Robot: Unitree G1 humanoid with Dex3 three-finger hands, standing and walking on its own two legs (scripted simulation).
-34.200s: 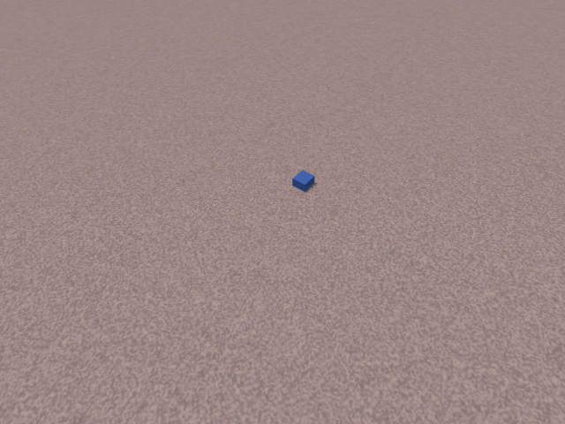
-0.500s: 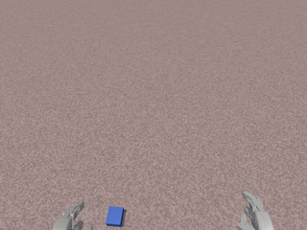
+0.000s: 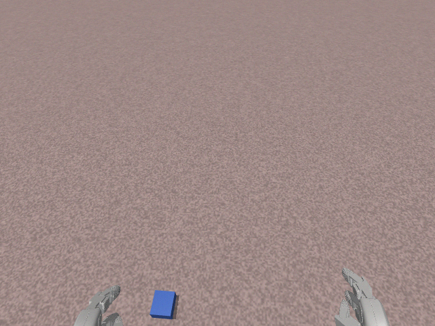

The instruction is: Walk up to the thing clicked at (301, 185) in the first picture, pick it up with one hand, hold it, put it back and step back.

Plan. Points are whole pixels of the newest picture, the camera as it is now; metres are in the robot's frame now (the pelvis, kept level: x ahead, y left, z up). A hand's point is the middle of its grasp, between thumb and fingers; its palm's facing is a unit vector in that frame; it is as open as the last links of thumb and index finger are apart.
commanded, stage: home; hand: left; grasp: from above
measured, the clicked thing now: (163, 304) +0.38 +0.24 -0.69
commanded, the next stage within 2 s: stand in 0.50 s
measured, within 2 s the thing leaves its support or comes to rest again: neither
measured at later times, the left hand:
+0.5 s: hand out of the picture +0.17 +0.18 -0.04, palm faces +0.04 -0.98 -0.20, open 7.4 cm
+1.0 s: hand out of the picture +0.08 +0.25 -0.11, palm faces +0.02 -0.95 -0.33, open 7.4 cm
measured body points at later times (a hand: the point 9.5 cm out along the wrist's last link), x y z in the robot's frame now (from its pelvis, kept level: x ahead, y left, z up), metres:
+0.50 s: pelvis +0.00 +0.00 +0.00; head +0.02 +0.01 +0.45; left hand +0.16 +0.23 -0.03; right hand +0.16 -0.24 -0.06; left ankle +0.02 +0.12 -0.68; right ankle +0.01 -0.13 -0.68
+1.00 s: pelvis +0.00 +0.01 +0.04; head +0.00 +0.02 +0.49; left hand +0.08 +0.29 -0.08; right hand +0.09 -0.28 -0.08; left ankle +0.02 +0.12 -0.68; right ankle +0.01 -0.13 -0.68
